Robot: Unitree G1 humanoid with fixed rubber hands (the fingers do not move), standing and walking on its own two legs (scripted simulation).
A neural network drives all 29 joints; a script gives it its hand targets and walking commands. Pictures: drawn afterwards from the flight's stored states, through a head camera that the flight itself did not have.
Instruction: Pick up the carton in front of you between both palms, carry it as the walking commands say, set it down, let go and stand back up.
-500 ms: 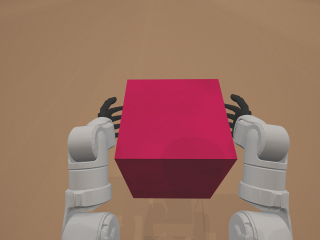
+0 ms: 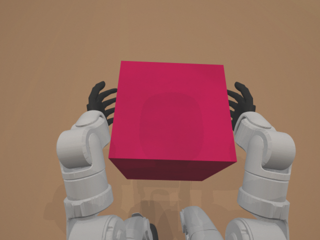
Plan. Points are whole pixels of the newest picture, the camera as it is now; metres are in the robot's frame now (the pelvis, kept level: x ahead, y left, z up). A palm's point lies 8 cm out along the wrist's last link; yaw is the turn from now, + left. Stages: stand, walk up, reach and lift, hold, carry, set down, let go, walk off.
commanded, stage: carry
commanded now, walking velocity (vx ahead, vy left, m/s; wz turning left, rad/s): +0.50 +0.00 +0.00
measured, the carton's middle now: (168, 130) +0.37 -0.02 +0.04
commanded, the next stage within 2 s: none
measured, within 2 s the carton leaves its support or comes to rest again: neither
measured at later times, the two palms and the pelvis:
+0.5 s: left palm out of the picture +0.69 +0.23 +0.21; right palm out of the picture +0.73 -0.07 +0.21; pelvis +0.36 +0.03 +0.03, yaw +6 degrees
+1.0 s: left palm out of the picture +0.97 +0.26 +0.13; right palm out of the picture +0.97 -0.03 +0.14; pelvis +0.71 +0.12 +0.05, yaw +0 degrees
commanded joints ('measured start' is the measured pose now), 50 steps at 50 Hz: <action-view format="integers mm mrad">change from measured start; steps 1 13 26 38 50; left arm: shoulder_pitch -553 -707 -923 -231 138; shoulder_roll -735 -641 -874 -1039 -941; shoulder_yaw -734 -623 -579 -809 -905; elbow -88 141 225 13 -252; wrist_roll -249 -275 -329 -254 -281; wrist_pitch -36 111 55 -95 -48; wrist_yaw -75 -54 -100 -211 -252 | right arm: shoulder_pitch -643 -653 -805 -261 140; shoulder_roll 782 577 856 1100 1000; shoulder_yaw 770 527 500 838 904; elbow -191 113 282 -36 -264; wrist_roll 334 219 148 157 225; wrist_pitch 12 174 142 -59 -4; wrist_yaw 150 123 134 189 248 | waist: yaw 29 15 152 94 47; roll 75 144 -126 -149 98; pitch -749 -450 -673 -553 -556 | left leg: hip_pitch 789 926 -111 8 798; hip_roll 291 177 -25 4 359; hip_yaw -491 -208 -231 10 -366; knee -347 -569 705 -352 -648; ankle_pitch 549 991 -69 323 532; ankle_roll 50 -135 -130 -171 12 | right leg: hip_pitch -213 -312 952 969 52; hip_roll -62 9 -351 -173 -106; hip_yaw -21 -232 412 -122 -58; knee -34 -588 -1189 -1238 -553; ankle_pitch -56 255 498 1044 -34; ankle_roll -6 27 -317 -46 60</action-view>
